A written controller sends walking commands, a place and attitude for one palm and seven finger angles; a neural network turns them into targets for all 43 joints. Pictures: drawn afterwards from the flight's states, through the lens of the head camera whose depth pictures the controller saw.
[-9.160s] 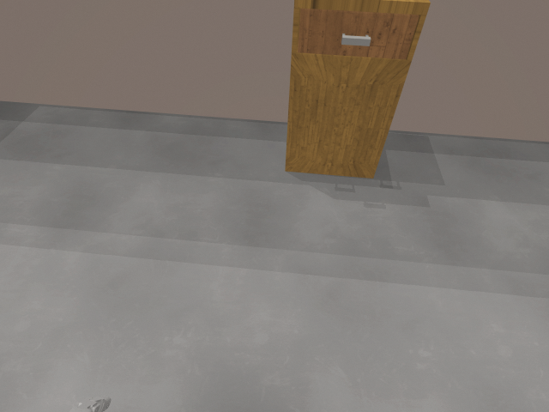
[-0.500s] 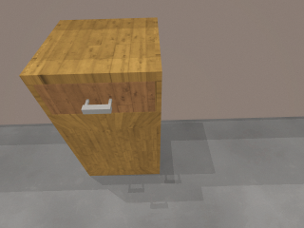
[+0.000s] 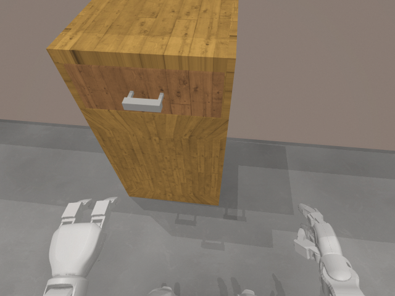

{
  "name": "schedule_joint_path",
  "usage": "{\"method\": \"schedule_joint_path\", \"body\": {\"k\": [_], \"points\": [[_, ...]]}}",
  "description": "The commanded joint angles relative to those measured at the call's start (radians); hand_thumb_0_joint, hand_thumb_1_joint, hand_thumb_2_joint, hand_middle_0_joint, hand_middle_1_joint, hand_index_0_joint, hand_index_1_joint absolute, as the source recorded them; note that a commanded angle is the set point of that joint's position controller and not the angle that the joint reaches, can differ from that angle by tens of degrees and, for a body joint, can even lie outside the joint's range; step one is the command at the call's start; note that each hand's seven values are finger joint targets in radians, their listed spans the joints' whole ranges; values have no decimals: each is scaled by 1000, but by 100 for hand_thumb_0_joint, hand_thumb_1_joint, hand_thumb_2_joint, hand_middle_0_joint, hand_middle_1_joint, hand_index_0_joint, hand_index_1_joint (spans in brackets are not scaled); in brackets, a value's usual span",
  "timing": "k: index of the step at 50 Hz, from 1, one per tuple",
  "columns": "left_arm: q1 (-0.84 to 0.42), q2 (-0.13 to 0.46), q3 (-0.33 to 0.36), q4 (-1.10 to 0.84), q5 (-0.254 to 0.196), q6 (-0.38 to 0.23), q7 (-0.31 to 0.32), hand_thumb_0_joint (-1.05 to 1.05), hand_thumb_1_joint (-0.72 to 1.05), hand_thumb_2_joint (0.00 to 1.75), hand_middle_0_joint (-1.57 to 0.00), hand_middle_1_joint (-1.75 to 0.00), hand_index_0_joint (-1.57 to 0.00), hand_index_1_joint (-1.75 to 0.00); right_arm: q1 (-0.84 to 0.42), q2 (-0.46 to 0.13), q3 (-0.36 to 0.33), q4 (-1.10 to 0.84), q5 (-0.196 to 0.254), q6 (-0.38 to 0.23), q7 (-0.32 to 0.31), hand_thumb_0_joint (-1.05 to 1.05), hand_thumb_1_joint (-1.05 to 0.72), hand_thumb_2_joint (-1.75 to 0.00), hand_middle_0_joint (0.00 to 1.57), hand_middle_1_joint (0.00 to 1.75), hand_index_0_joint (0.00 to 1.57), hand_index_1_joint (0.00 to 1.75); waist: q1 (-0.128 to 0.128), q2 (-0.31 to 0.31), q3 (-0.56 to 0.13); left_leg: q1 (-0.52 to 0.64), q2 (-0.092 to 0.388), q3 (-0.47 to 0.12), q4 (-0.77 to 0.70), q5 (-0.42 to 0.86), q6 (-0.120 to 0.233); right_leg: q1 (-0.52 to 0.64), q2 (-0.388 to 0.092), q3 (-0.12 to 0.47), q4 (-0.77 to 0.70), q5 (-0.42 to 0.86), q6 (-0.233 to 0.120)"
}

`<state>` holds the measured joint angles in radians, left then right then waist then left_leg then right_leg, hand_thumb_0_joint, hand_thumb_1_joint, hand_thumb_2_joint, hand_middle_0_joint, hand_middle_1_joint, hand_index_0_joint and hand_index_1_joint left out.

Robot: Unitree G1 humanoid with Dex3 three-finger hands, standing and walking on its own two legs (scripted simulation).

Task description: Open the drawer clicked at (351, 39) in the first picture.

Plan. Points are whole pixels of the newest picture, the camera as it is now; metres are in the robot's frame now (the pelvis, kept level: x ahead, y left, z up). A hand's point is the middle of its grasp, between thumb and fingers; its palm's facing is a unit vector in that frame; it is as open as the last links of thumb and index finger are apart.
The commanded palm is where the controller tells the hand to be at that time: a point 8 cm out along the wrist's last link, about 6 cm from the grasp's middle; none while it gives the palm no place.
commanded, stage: raise the hand with hooked fingers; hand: left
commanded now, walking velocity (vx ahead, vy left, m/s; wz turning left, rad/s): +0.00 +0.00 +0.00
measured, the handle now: (144, 99) +0.58 +0.26 +0.02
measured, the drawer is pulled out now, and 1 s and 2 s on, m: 0.00 0.00 0.00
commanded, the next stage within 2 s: move the hooked fingers above the handle in 1.38 s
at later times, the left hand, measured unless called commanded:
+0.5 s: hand (85, 191) +0.27 +0.27 +0.06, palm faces +0.08 -0.07 -0.99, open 12.1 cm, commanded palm +0.24 +0.26 +0.12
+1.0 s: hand (84, 143) +0.33 +0.27 +0.13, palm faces +0.06 -0.05 -1.00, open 13.8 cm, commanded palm +0.30 +0.27 +0.18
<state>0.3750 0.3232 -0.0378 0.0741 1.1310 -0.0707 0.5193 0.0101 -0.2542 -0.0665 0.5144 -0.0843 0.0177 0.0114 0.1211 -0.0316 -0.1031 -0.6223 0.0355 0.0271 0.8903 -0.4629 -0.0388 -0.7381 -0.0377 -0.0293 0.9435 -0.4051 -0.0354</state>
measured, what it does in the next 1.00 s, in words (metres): stands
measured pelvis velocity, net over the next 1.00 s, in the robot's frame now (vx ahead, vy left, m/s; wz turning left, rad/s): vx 0.02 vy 0.03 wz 0.00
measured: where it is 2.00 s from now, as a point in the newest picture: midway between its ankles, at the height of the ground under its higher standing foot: outside the picture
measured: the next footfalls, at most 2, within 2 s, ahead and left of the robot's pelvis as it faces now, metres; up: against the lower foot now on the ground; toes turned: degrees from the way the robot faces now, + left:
none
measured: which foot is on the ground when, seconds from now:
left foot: down 0.00-1.00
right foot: down 0.00-1.00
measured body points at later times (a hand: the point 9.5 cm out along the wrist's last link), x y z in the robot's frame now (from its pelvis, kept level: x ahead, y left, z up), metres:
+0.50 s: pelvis +0.01 +0.03 +0.03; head +0.05 +0.00 +0.48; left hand +0.26 +0.27 +0.11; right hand +0.18 -0.22 -0.08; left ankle -0.01 +0.16 -0.69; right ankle +0.03 -0.10 -0.69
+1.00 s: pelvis +0.02 +0.03 +0.05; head +0.04 -0.01 +0.50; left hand +0.32 +0.27 +0.18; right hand +0.23 -0.18 -0.06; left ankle -0.01 +0.16 -0.69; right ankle +0.03 -0.10 -0.69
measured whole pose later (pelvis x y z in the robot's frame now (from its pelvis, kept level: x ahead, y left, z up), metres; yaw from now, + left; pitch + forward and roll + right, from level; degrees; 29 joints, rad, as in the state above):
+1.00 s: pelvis +0.02 +0.03 +0.05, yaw +0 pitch +2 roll +1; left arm -0.11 0.44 -0.08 0.10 0.98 0.06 0.10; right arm 0.11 -0.23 0.01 0.63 -0.01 0.07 -0.02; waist 0.10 0.07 -0.01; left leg -0.20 0.02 0.02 0.48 -0.31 -0.01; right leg -0.29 -0.04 -0.04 0.51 -0.25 0.00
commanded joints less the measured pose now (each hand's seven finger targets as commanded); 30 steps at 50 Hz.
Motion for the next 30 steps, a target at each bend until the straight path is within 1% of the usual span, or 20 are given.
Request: {"method": "schedule_joint_path", "body": {"k": [1, 2, 3, 4, 6, 8, 9, 10, 12, 14, 16, 17, 19, 20, 21, 22, 24, 25, 26, 30], "points": [[-281, 199, 95, -261, -44, 50, 29, 0, 27, 63, -25, -70, -25, -70, -24, -60, 1, -102, 7, -33, -26, 0, -90, -90, 20, 30, 20, 30, -98, 85, -247, 134, -95, 5, -74, 208, 73, 215, 34, 118, -233, 179, -9], [-292, 193, 92, -242, -59, 75, 9, 0, 25, 62, -25, -72, -25, -72, -32, -61, 9, -99, 10, -28, -31, 0, -90, -90, 20, 30, 20, 30, -104, 60, -240, 126, -91, -2, -95, 207, 76, 244, 38, 97, -238, 191, -6], [-271, 180, 76, -218, -71, 97, -19, 0, 22, 61, -25, -74, -25, -74, -32, -61, 12, -95, 14, -28, -37, 0, -90, -90, 20, 30, 20, 30, -96, 39, -230, 125, -89, 2, -118, 218, 75, 285, 37, 80, -249, 216, 0], [-236, 183, 78, -201, -79, 118, -48, 0, 20, 60, -25, -75, -25, -75, -35, -61, 15, -96, 18, -26, -42, 0, -90, -90, 20, 30, 20, 30, -83, 22, -219, 130, -86, 3, -144, 234, 73, 319, 40, 70, -262, 238, 1], [-212, 180, 61, -199, -95, 144, -105, 0, 15, 58, -25, -78, -25, -78, -40, -63, 26, -96, 26, -21, -48, 0, -90, -90, 20, 30, 20, 30, -67, 9, -200, 139, -81, 6, -189, 245, 70, 371, 36, 66, -285, 250, 3], [-191, 173, 58, -195, -106, 145, -150, 0, 11, 56, -26, -81, -26, -81, -30, -64, 35, -90, 28, -22, -48, 0, -90, -90, 20, 30, 20, 30, -57, 6, -168, 155, -75, 0, -231, 249, 66, 394, 35, 54, -301, 241, 0], [-148, 184, 78, -189, -110, 137, -167, 0, 8, 55, -26, -82, -26, -82, -20, -64, 35, -90, 29, -23, -47, 0, -90, -90, 20, 30, 20, 30, -41, -19, -160, 154, -72, 2, -246, 264, 66, 420, 34, 49, -306, 251, 0], [-136, 187, 85, -193, -109, 128, -178, 0, 6, 54, -26, -84, -26, -84, -20, -65, 36, -87, 30, -23, -45, 0, -90, -90, 20, 30, 20, 30, -41, -28, -138, 156, -70, 2, -257, 268, 64, 422, 34, 50, -315, 255, 1], [-155, 203, 108, -226, -103, 101, -181, 0, 1, 52, -26, -87, -26, -87, -12, -69, 34, -89, 25, -25, -40, 0, -90, -90, 20, 30, 20, 30, -30, -9, -134, 171, -66, -4, -282, 284, 62, 435, 34, 40, -318, 251, -6], [-148, 215, 134, -251, -97, 75, -162, 0, -3, 50, -27, -90, -27, -90, 4, -68, 24, -86, 23, -30, -35, 0, -90, -90, 20, 30, 20, 30, -26, 12, -142, 195, -66, -3, -288, 309, 61, 437, 35, 35, -316, 267, -8], [-194, 206, 130, -275, -94, 60, -138, 0, -8, 48, -27, -93, -27, -93, 12, -73, 16, -82, 23, -32, -29, 0, -90, -90, 20, 30, 20, 30, -37, 33, -152, 217, -65, -5, -290, 327, 59, 424, 36, 27, -313, 278, -10], [-223, 216, 142, -279, -94, 60, -124, 0, -10, 47, -27, -94, -27, -94, 12, -75, 12, -82, 23, -33, -29, 0, -90, -90, 20, 30, 20, 30, -40, 23, -161, 219, -65, -7, -291, 330, 59, 427, 38, 21, -311, 270, -10], [-281, 216, 133, -281, -94, 63, -105, 0, -15, 45, -27, -98, -27, -98, 22, -80, 2, -70, 27, -35, -29, 0, -90, -90, 20, 30, 20, 30, -50, 44, -170, 248, -64, -5, -294, 330, 59, 410, 36, 17, -315, 269, -9], [-305, 224, 132, -288, -93, 65, -100, 0, -17, 44, -28, -99, -28, -99, 22, -85, -2, -65, 28, -35, -29, 0, -90, -90, 20, 30, 20, 30, -52, 67, -184, 263, -63, -5, -296, 350, 58, 413, 37, 15, -311, 286, -12], [-317, 214, 119, -284, -93, 73, -99, 0, -20, 43, -28, -100, -28, -100, 22, -85, -4, -60, 30, -35, -27, 0, -90, -90, 20, 30, 20, 30, -53, 86, -188, 275, -63, -6, -298, 375, 56, 413, 38, 9, -307, 302, -14], [-345, 217, 113, -295, -99, 81, -103, 0, -22, 42, -28, -102, -28, -102, 16, -88, -5, -60, 32, -34, -26, 0, -90, -90, 20, 30, 20, 30, -56, 80, -199, 287, -61, -11, -303, 383, 57, 420, 37, 6, -311, 303, -13], [-348, 213, 100, -267, -114, 102, -123, 0, -27, 40, -28, -105, -28, -105, 14, -90, -7, -52, 41, -32, -30, 0, -90, -90, 20, 30, 20, 30, -54, 47, -179, 290, -61, -8, -318, 395, 59, 443, 35, 2, -324, 323, -8], [-369, 215, 90, -268, -117, 111, -137, 0, -29, 39, -29, -107, -29, -107, 9, -92, -6, -49, 44, -30, -31, 0, -90, -90, 20, 30, 20, 30, -54, 45, -179, 298, -61, -7, -326, 403, 59, 453, 35, 3, -331, 333, -7], [-395, 224, 85, -273, -118, 119, -153, 0, -31, 38, -29, -108, -29, -108, 4, -93, -4, -49, 46, -27, -33, 0, -90, -90, 20, 30, 20, 30, -50, 60, -168, 304, -60, -9, -341, 401, 57, 461, 33, 2, -339, 327, -8], [-463, 232, 64, -240, -118, 150, -217, 0, -41, 34, -29, -114, -29, -114, -7, -90, 8, -45, 57, -15, -38, 0, -90, -90, 20, 30, 20, 30, -42, 59, -128, 326, -59, -5, -385, 400, 55, 493, 36, -1, -375, 314, -8]]}}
